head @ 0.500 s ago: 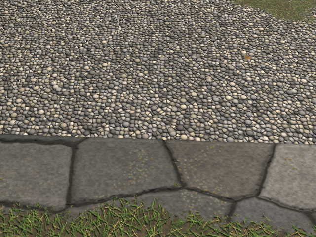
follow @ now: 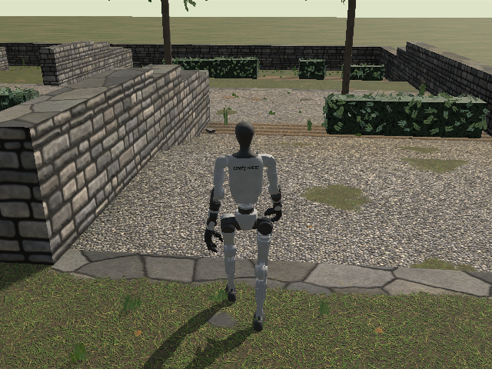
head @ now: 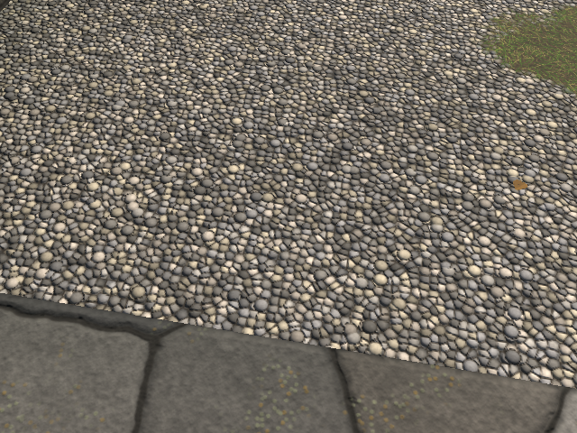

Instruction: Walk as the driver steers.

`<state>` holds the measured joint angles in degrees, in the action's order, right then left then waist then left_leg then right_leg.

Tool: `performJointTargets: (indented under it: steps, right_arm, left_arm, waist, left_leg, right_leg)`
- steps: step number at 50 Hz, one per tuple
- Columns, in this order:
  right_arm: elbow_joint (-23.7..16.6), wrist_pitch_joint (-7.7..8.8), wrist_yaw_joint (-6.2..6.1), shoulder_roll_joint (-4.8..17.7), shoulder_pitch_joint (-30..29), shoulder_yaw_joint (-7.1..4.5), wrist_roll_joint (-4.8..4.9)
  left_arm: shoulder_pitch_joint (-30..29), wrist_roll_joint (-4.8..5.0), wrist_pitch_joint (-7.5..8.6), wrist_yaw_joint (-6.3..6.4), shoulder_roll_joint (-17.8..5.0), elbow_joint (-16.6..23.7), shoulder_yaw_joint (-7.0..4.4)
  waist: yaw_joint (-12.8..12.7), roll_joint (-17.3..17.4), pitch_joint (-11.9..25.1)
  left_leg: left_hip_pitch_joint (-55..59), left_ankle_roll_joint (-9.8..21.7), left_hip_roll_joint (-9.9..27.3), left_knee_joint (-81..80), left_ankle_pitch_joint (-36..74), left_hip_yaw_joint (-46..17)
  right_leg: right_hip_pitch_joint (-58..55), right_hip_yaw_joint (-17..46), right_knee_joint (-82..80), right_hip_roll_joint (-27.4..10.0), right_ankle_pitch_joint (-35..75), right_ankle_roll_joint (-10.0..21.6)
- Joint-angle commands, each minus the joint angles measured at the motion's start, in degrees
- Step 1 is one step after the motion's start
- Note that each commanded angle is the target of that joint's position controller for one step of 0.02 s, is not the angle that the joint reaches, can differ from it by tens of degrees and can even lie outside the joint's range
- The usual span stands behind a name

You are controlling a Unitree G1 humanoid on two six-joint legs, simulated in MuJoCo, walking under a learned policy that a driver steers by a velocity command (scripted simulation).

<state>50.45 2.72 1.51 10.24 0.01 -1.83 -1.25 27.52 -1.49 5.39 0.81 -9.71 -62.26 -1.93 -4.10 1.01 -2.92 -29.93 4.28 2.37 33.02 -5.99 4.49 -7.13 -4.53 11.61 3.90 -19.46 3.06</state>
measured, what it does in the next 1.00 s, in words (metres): walks ahead, turning right: left foot, then right foot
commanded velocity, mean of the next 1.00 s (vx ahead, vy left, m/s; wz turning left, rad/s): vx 0.19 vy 0.00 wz -0.34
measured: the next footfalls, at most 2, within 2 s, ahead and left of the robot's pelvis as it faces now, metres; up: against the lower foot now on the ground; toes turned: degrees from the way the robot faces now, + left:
left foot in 0.04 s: +0.19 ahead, +0.10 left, +0.00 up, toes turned +4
right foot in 0.54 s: +0.33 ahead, -0.08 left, +0.00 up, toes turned -16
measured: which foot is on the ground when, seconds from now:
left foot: up 0.00-0.02, down 0.04-0.54, up 0.56-1.00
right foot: down 0.00-0.06, up 0.08-0.52, down 0.54-1.00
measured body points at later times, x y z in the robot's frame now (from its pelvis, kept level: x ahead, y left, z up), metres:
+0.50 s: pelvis +0.21 +0.02 +0.00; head +0.25 +0.01 +0.45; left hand +0.36 +0.23 -0.14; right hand +0.18 -0.22 -0.15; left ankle +0.15 +0.09 -0.73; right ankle +0.30 -0.08 -0.71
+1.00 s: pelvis +0.24 +0.02 +0.00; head +0.26 +0.02 +0.45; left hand +0.43 +0.23 -0.13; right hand +0.22 -0.25 -0.13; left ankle +0.27 +0.14 -0.72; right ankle +0.30 -0.07 -0.73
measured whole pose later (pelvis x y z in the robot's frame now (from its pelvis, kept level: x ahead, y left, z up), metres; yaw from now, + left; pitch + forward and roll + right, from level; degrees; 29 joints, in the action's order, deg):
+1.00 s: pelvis +0.24 +0.02 +0.00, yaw -22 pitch +1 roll +0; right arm 49.9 -2.3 -2.3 12.8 13.4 -3.0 -0.4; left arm 11.2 -1.6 -2.1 0.4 -13.5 -49.7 -3.9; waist -1.5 -0.9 -0.6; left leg -17.5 0.9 -0.4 38.6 -23.6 -0.5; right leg 19.6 3.6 22.7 6.6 -3.7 5.0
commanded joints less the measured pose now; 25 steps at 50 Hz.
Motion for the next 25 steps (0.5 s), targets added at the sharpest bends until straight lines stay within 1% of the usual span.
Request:
performJointTargets:
  steps: [1, 2, 3, 4, 5, 6, 7, 8, 9, 10, 11, 12, 13, 14, 16, 17, 19, 22, 24, 25]
  right_arm:
    - [0.28, 1.65, -0.93, 5.95, 9.56, -2.13, -0.16]
    - [3.64, 2.27, -1.53, 8.32, 19.89, -3.18, -1.04]
    - [4.84, 2.58, -2.10, 14.20, 28.83, -4.71, -2.46]
    - [5.09, 1.62, -1.42, 15.58, 28.14, -5.17, -1.02]
    - [3.85, 1.22, -1.18, 13.17, 21.00, -4.55, 0.31]
    - [2.81, 1.54, -1.00, 9.01, 15.95, -3.42, 0.49]
    - [2.80, 1.97, -1.01, 6.32, 13.59, -2.61, 0.24]
    - [3.51, 2.50, -1.41, 4.46, 13.31, -1.93, 0.37]
    - [4.14, 3.01, -1.73, 3.63, 14.04, -1.54, 0.31]
    - [4.82, 3.65, -1.90, 3.89, 15.87, -1.46, 0.27]
    - [5.12, 4.12, -2.01, 4.88, 16.75, -1.56, 0.37]
    - [5.11, 4.30, -2.15, 5.83, 17.08, -1.68, 0.46]
    - [4.95, 4.25, -2.31, 6.45, 17.30, -1.72, 0.45]
    - [4.85, 4.05, -2.53, 6.47, 17.50, -1.61, 0.49]
    - [4.63, 3.43, -3.04, 6.05, 17.38, -1.28, 0.56]
    - [4.62, 3.15, -3.32, 6.23, 17.64, -1.24, 0.63]
    - [4.98, 2.68, -3.86, 7.07, 19.30, -1.39, 0.75]
    - [5.39, 1.65, -4.42, 7.99, 20.63, -1.87, 0.63]
    - [5.14, 0.88, -4.75, 8.76, 20.20, -2.41, 0.56]
    - [4.91, 0.50, -4.85, 9.17, 19.92, -2.71, 0.61]
  left_arm:
    - [0.29, 0.02, 0.02, 0.40, -9.25, 1.03, -1.74]
    - [-0.33, 0.39, 0.01, 0.25, -8.53, 1.63, -1.43]
    - [1.73, 2.23, 0.09, -0.31, -4.62, 3.95, -0.37]
    - [4.37, 2.38, 0.10, -0.57, -5.43, 3.66, -1.14]
    - [-0.09, 1.31, -0.38, -0.38, -7.78, 4.20, -1.88]
    - [-3.98, 1.05, -0.21, -0.68, -6.66, 5.15, -1.65]
    - [-5.04, 1.04, -0.45, -0.83, -5.25, 5.13, -1.58]
    - [-4.81, 0.17, -1.23, -0.94, -4.74, 5.05, -1.70]
    - [-2.79, -0.31, -2.16, -1.10, -3.58, 4.14, -1.58]
    - [-2.10, -0.44, -2.86, -1.12, -3.25, 4.02, -1.72]
    - [-2.39, -0.38, -3.40, -1.10, -3.27, 4.40, -1.92]
    - [-3.52, -0.27, -3.83, -1.08, -3.35, 5.03, -2.06]
    - [-5.33, -0.17, -4.14, -1.11, -3.43, 5.90, -2.09]
    - [-7.53, -0.14, -4.31, -1.23, -3.48, 6.94, -2.03]
    - [-11.84, 0.07, -4.36, -1.59, -2.93, 8.85, -1.57]
    - [-13.78, 0.13, -4.35, -1.74, -2.50, 9.64, -1.25]
    - [-16.50, 0.04, -4.42, -1.86, -2.25, 10.91, -0.83]
    - [-17.40, -0.45, -4.48, -1.77, -3.41, 12.20, -0.98]
    - [-16.07, -0.63, -4.40, -1.72, -4.52, 12.52, -1.45]
    - [-14.37, -0.66, -4.17, -1.62, -5.03, 12.30, -1.78]
  waist:
    - [7.70, -4.62, 2.54]
    - [11.42, -2.73, 8.35]
    - [12.64, 6.34, 16.56]
    - [10.68, 12.23, 20.69]
    - [8.07, 4.43, 12.29]
    - [6.93, 1.12, 5.70]
    - [5.09, 0.13, 2.03]
    - [3.57, 1.25, -0.10]
    - [2.42, 1.67, -0.20]
    - [1.91, 1.70, 0.30]
    - [1.13, 1.55, 0.77]
    - [0.72, 1.91, 1.03]
    - [0.70, 2.54, 1.13]
    - [0.90, 3.25, 0.90]
    - [1.56, 4.56, 0.44]
    - [2.15, 4.85, 0.53]
    - [3.43, 4.72, 1.43]
    - [4.07, 4.92, 2.15]
    - [3.62, 5.30, 2.47]
    - [3.13, 4.93, 3.24]
  left_leg:
    - [12.67, 3.26, -4.34, -5.70, -2.83, 2.24]
    - [27.20, 5.24, -1.85, -6.67, -1.58, -0.75]
    - [44.39, 10.26, 14.11, -8.79, -8.29, -21.69]
    - [48.49, 15.21, 22.26, -17.05, -8.33, -43.23]
    - [40.95, 13.19, 20.03, -17.70, -11.96, -35.31]
    - [32.11, 11.41, 18.05, -20.01, -11.06, -27.77]
    - [25.78, 8.57, 15.31, -22.50, -8.78, -21.79]
    - [21.36, 6.72, 13.43, -23.35, -0.48, -16.81]
    - [19.21, 5.81, 12.45, -23.05, 9.09, -12.40]
    - [18.67, 5.92, 12.38, -21.82, 20.57, -9.55]
    - [19.06, 5.93, 12.15, -20.63, 29.50, -6.58]
    - [19.44, 5.77, 11.87, -19.93, 34.32, -4.06]
    - [19.87, 5.52, 11.49, -19.64, 36.35, -1.99]
    - [20.22, 5.20, 10.94, -19.44, 37.06, -0.15]
    - [20.18, 4.41, 9.30, -18.86, 36.38, 3.40]
    - [20.37, 4.23, 8.99, -18.29, 36.56, 4.71]
    - [22.81, 4.46, 9.72, -16.66, 37.39, 5.84]
    - [26.92, 4.71, 11.81, -12.14, 37.73, 6.05]
    - [28.42, 4.49, 13.06, -6.82, 39.96, 5.85]
    - [28.81, 4.04, 13.21, -2.20, 40.47, 5.97]
  right_leg:
    - [1.77, 4.07, 15.66, -15.53, 54.74, 6.05]
    - [9.38, 2.33, 27.72, -13.07, 47.87, 4.83]
    - [26.79, -1.24, 48.01, -7.19, 23.96, 2.33]
    - [38.59, 2.75, 62.47, 0.89, -10.46, 1.89]
    - [42.90, 7.61, 65.11, -3.62, -6.23, 2.74]
    - [42.82, 7.69, 62.76, -5.78, -1.46, 2.77]
    - [40.56, 7.59, 58.83, -7.68, 1.46, 2.77]
    - [37.75, 7.64, 56.05, -8.50, 2.50, 2.09]
    - [34.84, 7.29, 55.16, -8.38, 2.62, 1.38]
    - [33.60, 6.69, 55.24, -7.59, 2.50, 0.87]
    - [34.05, 6.18, 54.83, -7.11, 3.20, 0.49]
    - [35.20, 5.54, 53.80, -6.89, 4.64, 0.18]
    - [36.56, 4.92, 52.06, -6.95, 6.56, -0.08]
    - [37.74, 4.21, 49.35, -7.08, 8.71, -0.33]
    - [37.34, 2.36, 41.40, -6.96, 12.96, -0.59]
    - [36.13, 1.29, 37.51, -6.62, 14.82, -0.52]
    - [34.50, -0.43, 32.04, -5.91, 17.09, -0.16]
    - [33.26, -1.57, 27.99, -4.99, 13.49, 1.13]
    - [31.41, -2.05, 25.63, -3.87, 8.34, 2.70]
    - [29.47, -2.32, 23.44, -2.89, 6.73, 3.66]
